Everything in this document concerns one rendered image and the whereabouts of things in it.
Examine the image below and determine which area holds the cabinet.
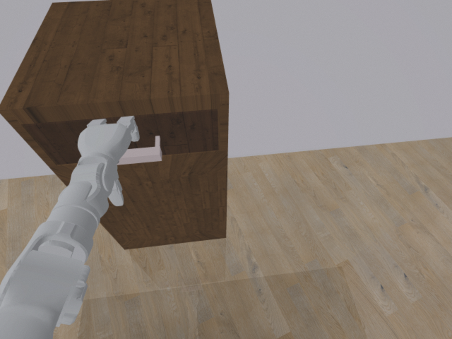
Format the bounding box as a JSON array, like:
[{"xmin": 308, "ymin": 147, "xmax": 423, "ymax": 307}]
[{"xmin": 0, "ymin": 0, "xmax": 229, "ymax": 250}]

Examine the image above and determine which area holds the robot left forearm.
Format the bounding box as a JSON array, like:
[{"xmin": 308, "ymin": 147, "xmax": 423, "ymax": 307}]
[{"xmin": 0, "ymin": 153, "xmax": 117, "ymax": 306}]

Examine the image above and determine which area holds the left robot hand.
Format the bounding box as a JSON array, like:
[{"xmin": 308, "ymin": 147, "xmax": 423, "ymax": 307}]
[{"xmin": 78, "ymin": 116, "xmax": 140, "ymax": 206}]

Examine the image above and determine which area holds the handle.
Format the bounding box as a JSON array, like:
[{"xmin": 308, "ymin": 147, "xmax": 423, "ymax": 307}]
[{"xmin": 117, "ymin": 136, "xmax": 162, "ymax": 165}]

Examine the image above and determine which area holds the left robot upper arm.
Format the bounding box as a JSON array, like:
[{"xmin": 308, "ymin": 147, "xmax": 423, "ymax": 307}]
[{"xmin": 0, "ymin": 250, "xmax": 90, "ymax": 339}]

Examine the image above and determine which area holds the drawer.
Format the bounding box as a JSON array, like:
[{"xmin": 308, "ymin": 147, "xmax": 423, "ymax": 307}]
[{"xmin": 25, "ymin": 109, "xmax": 218, "ymax": 165}]

